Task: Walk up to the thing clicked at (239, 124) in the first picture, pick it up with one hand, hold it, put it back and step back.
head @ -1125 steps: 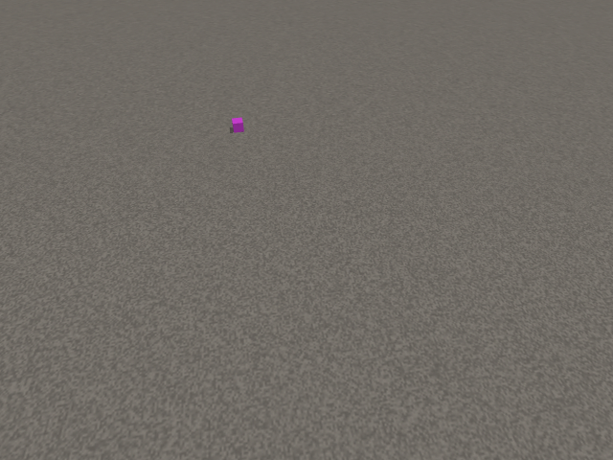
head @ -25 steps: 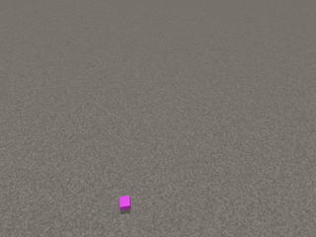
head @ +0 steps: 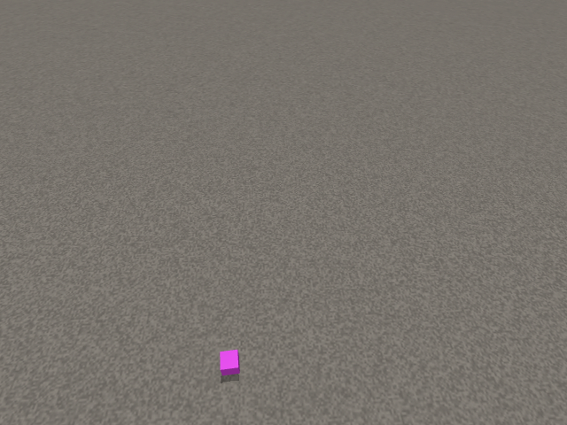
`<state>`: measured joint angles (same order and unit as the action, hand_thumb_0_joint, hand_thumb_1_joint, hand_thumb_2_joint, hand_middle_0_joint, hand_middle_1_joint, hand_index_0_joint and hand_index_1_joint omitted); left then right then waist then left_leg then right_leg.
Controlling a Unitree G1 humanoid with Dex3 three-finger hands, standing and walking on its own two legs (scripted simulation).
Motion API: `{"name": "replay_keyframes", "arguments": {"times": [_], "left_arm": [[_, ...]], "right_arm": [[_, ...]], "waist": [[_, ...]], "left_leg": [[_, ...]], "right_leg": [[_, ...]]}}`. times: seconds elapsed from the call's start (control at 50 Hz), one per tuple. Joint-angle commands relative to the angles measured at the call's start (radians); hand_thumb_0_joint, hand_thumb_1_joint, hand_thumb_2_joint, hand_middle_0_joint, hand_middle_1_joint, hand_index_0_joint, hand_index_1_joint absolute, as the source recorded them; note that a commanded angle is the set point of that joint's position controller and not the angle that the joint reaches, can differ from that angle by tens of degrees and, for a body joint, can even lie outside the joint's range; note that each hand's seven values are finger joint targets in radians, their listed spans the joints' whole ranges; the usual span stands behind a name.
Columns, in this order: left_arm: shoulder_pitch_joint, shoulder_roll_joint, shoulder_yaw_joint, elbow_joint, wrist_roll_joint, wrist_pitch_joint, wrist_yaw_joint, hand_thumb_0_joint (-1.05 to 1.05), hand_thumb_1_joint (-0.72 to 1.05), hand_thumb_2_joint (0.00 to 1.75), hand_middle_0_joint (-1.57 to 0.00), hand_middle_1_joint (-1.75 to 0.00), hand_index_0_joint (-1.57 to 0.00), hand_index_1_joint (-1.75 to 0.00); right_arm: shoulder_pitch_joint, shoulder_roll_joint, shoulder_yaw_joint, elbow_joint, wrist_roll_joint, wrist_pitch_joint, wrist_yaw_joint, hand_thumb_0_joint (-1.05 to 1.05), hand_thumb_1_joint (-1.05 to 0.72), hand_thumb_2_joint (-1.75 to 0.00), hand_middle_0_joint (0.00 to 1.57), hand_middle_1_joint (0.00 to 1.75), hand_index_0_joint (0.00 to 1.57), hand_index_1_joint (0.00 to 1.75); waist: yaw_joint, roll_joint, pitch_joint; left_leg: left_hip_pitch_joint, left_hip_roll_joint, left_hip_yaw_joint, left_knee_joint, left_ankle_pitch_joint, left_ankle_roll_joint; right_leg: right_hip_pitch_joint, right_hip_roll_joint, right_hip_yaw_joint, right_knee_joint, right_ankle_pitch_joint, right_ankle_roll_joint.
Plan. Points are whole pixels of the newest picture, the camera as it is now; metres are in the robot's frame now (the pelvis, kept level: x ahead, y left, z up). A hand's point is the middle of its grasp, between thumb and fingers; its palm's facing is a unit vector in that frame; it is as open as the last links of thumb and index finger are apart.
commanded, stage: walk up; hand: left
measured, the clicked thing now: (230, 362) +0.47 +0.18 -0.75
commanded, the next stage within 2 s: none
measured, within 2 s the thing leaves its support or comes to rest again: neither
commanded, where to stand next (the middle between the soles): +0.08 -0.06 m, yaw +2 degrees
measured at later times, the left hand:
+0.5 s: hand out of the picture +0.13 +0.28 -0.18, palm faces -0.02 -0.93 -0.37, open 7.4 cm
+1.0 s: hand out of the picture +0.16 +0.24 -0.15, palm faces +0.00 -0.90 -0.43, open 7.4 cm
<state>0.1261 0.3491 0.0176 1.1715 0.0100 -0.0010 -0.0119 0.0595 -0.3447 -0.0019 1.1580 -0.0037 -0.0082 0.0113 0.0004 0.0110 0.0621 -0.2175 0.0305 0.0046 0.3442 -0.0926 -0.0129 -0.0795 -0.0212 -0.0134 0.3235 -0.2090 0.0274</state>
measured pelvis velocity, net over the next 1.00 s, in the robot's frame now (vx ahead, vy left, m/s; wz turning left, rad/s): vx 0.06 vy -0.02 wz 0.03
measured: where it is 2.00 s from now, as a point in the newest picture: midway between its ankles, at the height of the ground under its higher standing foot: outside the picture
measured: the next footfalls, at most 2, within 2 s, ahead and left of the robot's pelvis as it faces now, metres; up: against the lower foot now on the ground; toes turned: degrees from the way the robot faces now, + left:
left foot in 0.40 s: +0.20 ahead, +0.12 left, +0.00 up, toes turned +1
right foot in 0.74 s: +0.12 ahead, -0.14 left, +0.00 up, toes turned +2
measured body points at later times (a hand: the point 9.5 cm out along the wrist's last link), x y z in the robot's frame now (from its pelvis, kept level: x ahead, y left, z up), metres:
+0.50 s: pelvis +0.09 +0.01 -0.02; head +0.14 +0.02 +0.43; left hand +0.13 +0.33 -0.15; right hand +0.18 -0.31 -0.13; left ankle +0.16 +0.12 -0.75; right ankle +0.00 -0.13 -0.71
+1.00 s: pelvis +0.06 -0.02 -0.02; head +0.12 -0.05 +0.42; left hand +0.15 +0.29 -0.12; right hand +0.15 -0.34 -0.16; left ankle +0.01 +0.12 -0.70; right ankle +0.09 -0.13 -0.75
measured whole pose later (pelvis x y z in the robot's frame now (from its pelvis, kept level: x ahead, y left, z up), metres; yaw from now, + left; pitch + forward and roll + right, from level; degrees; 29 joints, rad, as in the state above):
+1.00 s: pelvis +0.06 -0.02 -0.02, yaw +2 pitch -1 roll +1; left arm 0.16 0.34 0.05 0.83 0.05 -0.01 0.02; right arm 0.17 -0.43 -0.05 0.92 -0.01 0.06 -0.01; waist 0.02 0.05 0.15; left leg -0.37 -0.04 -0.10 0.99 -0.52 -0.03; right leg -0.33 -0.04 -0.05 0.65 -0.31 -0.03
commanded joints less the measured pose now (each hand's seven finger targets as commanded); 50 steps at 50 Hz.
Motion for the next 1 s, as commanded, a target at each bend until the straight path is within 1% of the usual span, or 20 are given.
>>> {"name": "replay_keyframes", "arguments": {"times": [0.0, 0.12, 0.18, 0.22, 0.28, 0.32, 0.36, 0.38, 0.4, 0.42, 0.48, 0.56, 0.64, 0.7, 0.72, 0.74, 0.76, 0.82, 0.92, 0.98], "left_arm": [[0.022, 0.249, 0.058, -0.1, 0.026, -0.028, -0.009, 0.0, 0.9, 0.9, -0.2, -0.3, -0.2, -0.3], [0.095, 0.23, 0.066, -0.153, 0.029, -0.053, -0.005, 0.0, 0.9, 0.9, -0.2, -0.3, -0.2, -0.3], [0.159, 0.349, 0.111, -0.182, 0.037, -0.058, -0.004, 0.0, 0.9, 0.9, -0.2, -0.3, -0.2, -0.3], [0.151, 0.322, 0.11, -0.215, 0.023, -0.067, 0.005, 0.0, 0.9, 0.9, -0.2, -0.3, -0.2, -0.3], [0.158, 0.299, 0.101, -0.238, 0.017, -0.068, 0.013, 0.0, 0.9, 0.9, -0.2, -0.3, -0.2, -0.3], [0.106, 0.272, 0.081, -0.259, 0.01, -0.054, 0.022, 0.0, 0.9, 0.9, -0.2, -0.3, -0.2, -0.3], [0.058, 0.225, 0.057, -0.293, -0.016, -0.036, 0.027, 0.0, 0.9, 0.9, -0.2, -0.3, -0.2, -0.3], [0.097, 0.167, 0.037, -0.303, -0.042, -0.03, 0.03, 0.0, 0.9, 0.9, -0.2, -0.3, -0.2, -0.3], [0.163, 0.176, 0.043, -0.281, -0.056, -0.01, 0.04, 0.0, 0.9, 0.9, -0.2, -0.3, -0.2, -0.3], [0.171, 0.231, 0.052, -0.253, -0.045, 0.006, 0.045, 0.0, 0.9, 0.9, -0.2, -0.3, -0.2, -0.3], [0.153, 0.223, 0.05, -0.232, -0.037, 0.019, 0.044, 0.0, 0.9, 0.9, -0.2, -0.3, -0.2, -0.3], [0.153, 0.21, 0.061, -0.241, -0.028, 0.035, 0.04, 0.0, 0.9, 0.9, -0.2, -0.3, -0.2, -0.3], [0.169, 0.208, 0.077, -0.274, -0.018, 0.044, 0.037, 0.0, 0.9, 0.9, -0.2, -0.3, -0.2, -0.3], [0.184, 0.22, 0.097, -0.28, 0.005, 0.031, 0.035, 0.0, 0.9, 0.9, -0.2, -0.3, -0.2, -0.3], [0.144, 0.292, 0.112, -0.311, 0.02, 0.021, 0.038, 0.0, 0.9, 0.9, -0.2, -0.3, -0.2, -0.3], [0.076, 0.38, 0.126, -0.356, 0.019, 0.013, 0.037, 0.0, 0.9, 0.9, -0.2, -0.3, -0.2, -0.3], [0.072, 0.418, 0.128, -0.384, 0.029, 0.005, 0.039, 0.0, 0.9, 0.9, -0.2, -0.3, -0.2, -0.3], [-0.05, 0.296, 0.115, -0.414, 0.02, 0.003, 0.052, 0.0, 0.9, 0.9, -0.2, -0.3, -0.2, -0.3], [0.103, 0.24, 0.111, -0.4, 0.036, -0.029, 0.046, 0.0, 0.9, 0.9, -0.2, -0.3, -0.2, -0.3], [0.147, 0.295, 0.129, -0.394, 0.034, -0.024, 0.029, 0.0, 0.9, 0.9, -0.2, -0.3, -0.2, -0.3]], "right_arm": [[0.075, -0.285, -0.087, -0.082, -0.024, -0.024, 0.009, 0.0, -0.9, -0.9, 0.2, 0.3, 0.2, 0.3], [0.056, -0.263, -0.104, -0.185, -0.02, -0.026, 0.016, 0.0, -0.9, -0.9, 0.2, 0.3, 0.2, 0.3], [-0.041, -0.218, -0.095, -0.254, -0.027, -0.018, 0.024, 0.0, -0.9, -0.9, 0.2, 0.3, 0.2, 0.3], [0.012, -0.233, -0.098, -0.251, -0.028, -0.031, 0.023, 0.0, -0.9, -0.9, 0.2, 0.3, 0.2, 0.3], [0.04, -0.205, -0.092, -0.27, -0.03, -0.037, 0.032, 0.0, -0.9, -0.9, 0.2, 0.3, 0.2, 0.3], [0.071, -0.178, -0.088, -0.253, -0.022, -0.036, 0.029, 0.0, -0.9, -0.9, 0.2, 0.3, 0.2, 0.3], [0.209, -0.225, -0.11, -0.211, -0.019, -0.038, 0.007, 0.0, -0.9, -0.9, 0.2, 0.3, 0.2, 0.3], [0.244, -0.297, -0.131, -0.215, -0.024, -0.038, -0.01, 0.0, -0.9, -0.9, 0.2, 0.3, 0.2, 0.3], [0.197, -0.321, -0.123, -0.249, -0.011, -0.04, -0.021, 0.0, -0.9, -0.9, 0.2, 0.3, 0.2, 0.3], [0.158, -0.314, -0.12, -0.25, 0.008, -0.034, -0.022, 0.0, -0.9, -0.9, 0.2, 0.3, 0.2, 0.3], [0.045, -0.277, -0.097, -0.273, -0.002, -0.017, -0.04, 0.0, -0.9, -0.9, 0.2, 0.3, 0.2, 0.3], [0.056, -0.305, -0.103, -0.288, 0.0, 0.008, -0.047, 0.0, -0.9, -0.9, 0.2, 0.3, 0.2, 0.3], [-0.008, -0.295, -0.11, -0.348, 0.0, 0.029, -0.047, 0.0, -0.9, -0.9, 0.2, 0.3, 0.2, 0.3], [-0.055, -0.256, -0.099, -0.376, 0.013, 0.054, -0.037, 0.0, -0.9, -0.9, 0.2, 0.3, 0.2, 0.3], [-0.025, -0.21, -0.087, -0.385, 0.022, 0.061, -0.034, 0.0, -0.9, -0.9, 0.2, 0.3, 0.2, 0.3], [-0.016, -0.181, -0.083, -0.391, 0.022, 0.069, -0.039, 0.0, -0.9, -0.9, 0.2, 0.3, 0.2, 0.3], [-0.03, -0.217, -0.1, -0.392, 0.011, 0.079, -0.053, 0.0, -0.9, -0.9, 0.2, 0.3, 0.2, 0.3], [0.09, -0.239, -0.112, -0.356, 0.024, 0.073, -0.046, 0.0, -0.9, -0.9, 0.2, 0.3, 0.2, 0.3], [0.052, -0.236, -0.089, -0.348, -0.001, 0.02, -0.025, 0.0, -0.9, -0.9, 0.2, 0.3, 0.2, 0.3], [0.048, -0.235, -0.08, -0.336, -0.021, 0.002, -0.009, 0.0, -0.9, -0.9, 0.2, 0.3, 0.2, 0.3]], "waist": [[-0.02, 0.012, -0.127], [0.012, 0.009, -0.026], [0.072, -0.175, 0.111], [0.054, -0.106, 0.157], [0.037, -0.151, 0.058], [0.014, -0.154, 0.007], [-0.07, -0.028, -0.111], [-0.08, 0.166, -0.203], [-0.045, 0.177, -0.245], [-0.026, 0.136, -0.224], [0.01, 0.119, -0.101], [-0.007, 0.154, -0.113], [0.013, 0.163, -0.182], [0.05, 0.094, -0.144], [0.034, -0.128, -0.091], [0.025, -0.282, -0.06], [0.055, -0.266, -0.081], [-0.028, -0.129, -0.08], [0.089, -0.178, -0.179], [0.097, -0.225, -0.103]], "left_leg": [[0.114, 0.07, -0.123, -0.032, -0.586, 0.085], [0.005, 0.12, -0.209, 0.019, -0.403, 0.14], [-0.406, -0.029, 0.01, 0.388, -0.36, 0.032], [-0.454, 0.024, -0.052, 0.427, -0.331, 0.028], [-0.342, 0.028, -0.022, 0.335, -0.311, 0.034], [-0.14, -0.006, 0.033, 0.197, -0.174, 0.039], [0.203, -0.003, 0.014, 0.04, 0.231, 0.063], [0.364, 0.186, -0.204, 0.054, 0.513, 0.116], [0.305, 0.316, -0.383, 0.03, 0.563, 0.236], [0.189, 0.322, -0.352, 0.063, 0.52, 0.276], [0.101, 0.264, -0.209, 0.079, 0.459, 0.223], [0.046, 0.286, -0.181, 0.139, 0.667, 0.257], [0.023, 0.268, -0.156, 0.223, 0.568, 0.238], [-0.137, 0.183, -0.122, 0.345, 0.251, 0.132], [-0.235, 0.051, -0.055, 0.49, 0.009, 0.068], [-0.307, -0.132, -0.031, 0.721, -0.531, 0.025], [-0.275, -0.13, -0.177, 0.91, -0.628, 0.031], [-0.329, -0.14, -0.205, 1.041, -0.44, 0.003], [-0.361, -0.057, -0.126, 0.623, -0.416, -0.02], [-0.231, -0.05, -0.043, 0.329, -0.484, -0.01]], "right_leg": [[-0.148, -0.052, 0.068, 0.004, -0.452, -0.091], [-0.162, -0.044, 0.113, 0.019, -0.255, -0.109], [0.05, -0.286, 0.461, -0.226, -0.521, -0.219], [0.107, -0.309, 0.4, -0.156, -0.112, -0.26], [0.186, -0.237, 0.191, -0.009, 0.458, -0.22], [0.062, -0.165, 0.07, 0.103, 0.566, -0.167], [-0.114, -0.09, 0.0, 0.344, 0.483, -0.087], [-0.254, 0.014, -0.002, 0.505, 0.212, -0.03], [-0.233, 0.098, 0.067, 0.578, -0.336, -0.027], [-0.164, 0.033, 0.132, 0.671, -0.438, -0.042], [-0.246, 0.003, 0.131, 0.643, -0.409, -0.056], [-0.245, 0.035, 0.068, 0.655, -0.332, -0.032], [-0.232, 0.01, 0.03, 0.557, -0.247, -0.043], [-0.109, -0.001, 0.021, 0.26, 0.025, -0.054], [-0.153, -0.162, 0.25, 0.122, 0.201, -0.1], [-0.222, -0.383, 0.493, 0.036, 0.409, -0.256], [-0.284, -0.445, 0.581, 0.058, 0.514, -0.366], [-0.193, -0.255, 0.26, 0.175, 0.53, -0.257], [0.149, -0.224, 0.253, 0.112, -0.038, -0.247], [0.053, -0.237, 0.25, 0.106, -0.093, -0.254]]}}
